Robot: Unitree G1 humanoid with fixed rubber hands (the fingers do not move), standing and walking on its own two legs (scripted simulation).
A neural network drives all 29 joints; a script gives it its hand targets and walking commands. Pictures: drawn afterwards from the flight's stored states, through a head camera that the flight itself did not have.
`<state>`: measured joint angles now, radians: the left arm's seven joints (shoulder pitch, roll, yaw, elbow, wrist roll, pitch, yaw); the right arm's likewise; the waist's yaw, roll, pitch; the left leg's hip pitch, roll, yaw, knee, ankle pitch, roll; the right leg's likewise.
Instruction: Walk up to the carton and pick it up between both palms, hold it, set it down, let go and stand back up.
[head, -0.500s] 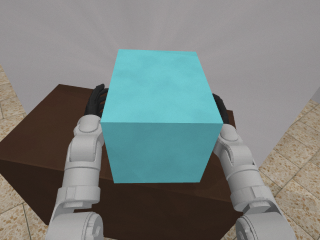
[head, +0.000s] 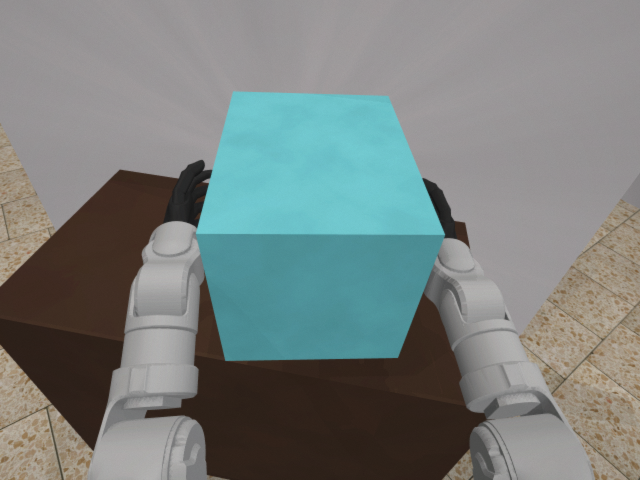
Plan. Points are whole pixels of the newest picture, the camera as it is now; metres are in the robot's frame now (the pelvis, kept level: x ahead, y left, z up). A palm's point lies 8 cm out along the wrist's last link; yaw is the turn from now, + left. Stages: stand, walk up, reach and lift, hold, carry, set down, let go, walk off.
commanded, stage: reach and lift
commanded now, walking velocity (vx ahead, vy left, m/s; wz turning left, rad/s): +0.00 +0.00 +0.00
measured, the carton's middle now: (312, 219) +0.41 +0.00 +0.14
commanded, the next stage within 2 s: hold in 0.12 s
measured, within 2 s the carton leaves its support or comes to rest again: neither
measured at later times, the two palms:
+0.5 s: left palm (175, 224) +0.34 +0.16 +0.18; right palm (439, 241) +0.34 -0.15 +0.16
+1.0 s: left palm (184, 216) +0.35 +0.15 +0.18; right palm (446, 236) +0.35 -0.16 +0.16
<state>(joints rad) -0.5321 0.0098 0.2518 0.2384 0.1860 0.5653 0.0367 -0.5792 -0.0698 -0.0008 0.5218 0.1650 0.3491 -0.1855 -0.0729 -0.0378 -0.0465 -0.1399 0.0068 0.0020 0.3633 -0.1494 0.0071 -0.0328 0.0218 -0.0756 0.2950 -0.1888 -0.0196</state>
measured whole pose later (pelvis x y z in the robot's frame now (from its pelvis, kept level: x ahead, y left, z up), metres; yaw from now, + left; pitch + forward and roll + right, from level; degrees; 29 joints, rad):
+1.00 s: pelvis -0.02 -0.01 +0.00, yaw +0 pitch -6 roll -1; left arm -0.63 0.02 0.30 0.29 0.23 0.62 0.01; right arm -0.67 -0.07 -0.02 0.61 0.17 0.37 -0.18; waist -0.06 -0.04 -0.03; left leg -0.12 0.02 0.00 0.34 -0.12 0.00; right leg -0.04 0.03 -0.07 0.31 -0.18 -0.04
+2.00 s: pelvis -0.01 -0.01 +0.00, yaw +0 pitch -6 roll -1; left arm -0.55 -0.01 0.28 0.15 0.23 0.68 0.01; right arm -0.59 -0.07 0.00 0.50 0.18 0.40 -0.18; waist -0.07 -0.03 -0.02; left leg -0.11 0.01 0.00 0.35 -0.13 0.00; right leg -0.02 0.03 -0.08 0.31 -0.18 -0.03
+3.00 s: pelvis -0.01 -0.01 +0.00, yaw +0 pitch -6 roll -1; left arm -0.53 -0.01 0.27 0.09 0.23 0.69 0.01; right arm -0.57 -0.07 0.02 0.45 0.20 0.41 -0.19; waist -0.07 -0.03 -0.02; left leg -0.10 0.01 0.00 0.35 -0.14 0.00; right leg -0.01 0.03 -0.07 0.31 -0.19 -0.03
